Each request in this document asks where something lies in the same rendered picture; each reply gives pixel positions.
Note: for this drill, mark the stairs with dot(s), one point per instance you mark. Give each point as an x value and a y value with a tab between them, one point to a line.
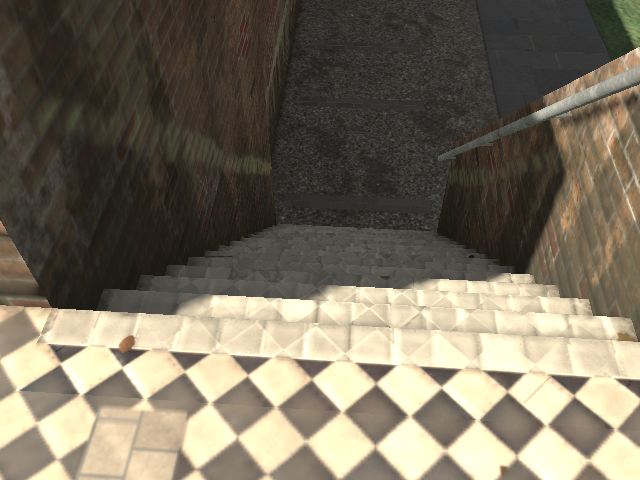
364	277

